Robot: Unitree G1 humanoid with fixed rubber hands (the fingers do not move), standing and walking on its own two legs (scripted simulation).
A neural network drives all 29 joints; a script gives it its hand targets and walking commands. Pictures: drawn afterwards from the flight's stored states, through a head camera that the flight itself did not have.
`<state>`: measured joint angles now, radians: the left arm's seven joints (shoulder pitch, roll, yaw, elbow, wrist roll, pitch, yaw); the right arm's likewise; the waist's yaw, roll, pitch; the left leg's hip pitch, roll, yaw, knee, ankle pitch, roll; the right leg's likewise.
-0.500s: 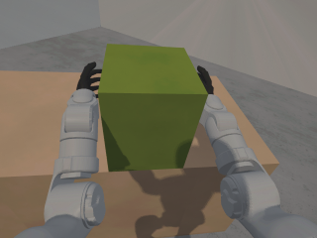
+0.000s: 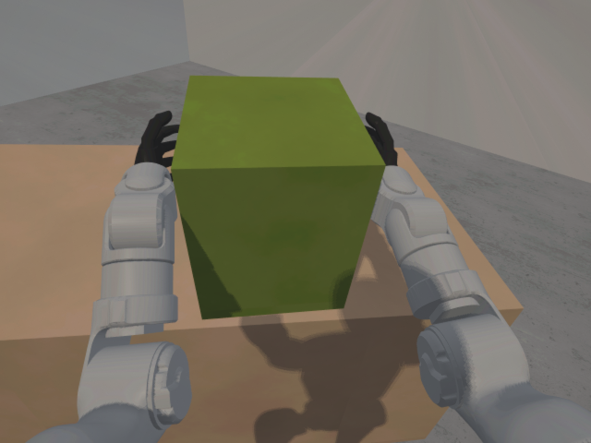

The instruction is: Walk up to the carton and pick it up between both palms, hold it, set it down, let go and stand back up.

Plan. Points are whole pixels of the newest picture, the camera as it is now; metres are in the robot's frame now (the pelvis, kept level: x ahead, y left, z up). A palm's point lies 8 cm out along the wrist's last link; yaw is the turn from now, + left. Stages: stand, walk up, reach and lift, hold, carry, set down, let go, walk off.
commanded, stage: hold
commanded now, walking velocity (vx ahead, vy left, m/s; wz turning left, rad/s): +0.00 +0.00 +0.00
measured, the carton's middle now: (270, 197) +0.38 +0.00 +0.19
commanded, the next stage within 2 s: none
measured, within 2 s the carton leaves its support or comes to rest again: neither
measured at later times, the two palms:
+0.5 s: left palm (158, 164) +0.37 +0.14 +0.25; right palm (391, 165) +0.36 -0.15 +0.25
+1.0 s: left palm (154, 162) +0.37 +0.15 +0.25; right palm (386, 163) +0.37 -0.15 +0.25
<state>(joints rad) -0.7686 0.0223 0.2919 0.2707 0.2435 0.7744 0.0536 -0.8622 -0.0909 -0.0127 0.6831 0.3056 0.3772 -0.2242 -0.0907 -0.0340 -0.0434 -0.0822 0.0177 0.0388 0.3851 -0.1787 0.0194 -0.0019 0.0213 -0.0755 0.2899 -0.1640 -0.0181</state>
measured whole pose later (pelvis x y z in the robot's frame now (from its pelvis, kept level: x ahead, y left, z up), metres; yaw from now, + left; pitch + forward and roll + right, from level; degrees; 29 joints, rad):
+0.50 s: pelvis +0.00 -0.01 +0.00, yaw +0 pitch -7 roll -1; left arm -0.81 0.02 0.33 0.30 0.25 0.81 0.04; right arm -0.90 -0.10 -0.03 0.67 0.30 0.47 -0.24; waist -0.09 -0.01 -0.08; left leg -0.10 0.02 0.03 0.37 -0.16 0.01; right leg -0.03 0.03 -0.07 0.30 -0.16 -0.03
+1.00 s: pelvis +0.01 -0.01 +0.00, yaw +1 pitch -7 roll -1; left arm -0.78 0.04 0.33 0.27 0.25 0.84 -0.02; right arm -0.87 -0.08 -0.02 0.62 0.32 0.52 -0.28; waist -0.10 -0.02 -0.08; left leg -0.07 0.02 0.00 0.38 -0.18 0.00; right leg 0.01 0.03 -0.08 0.30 -0.18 -0.03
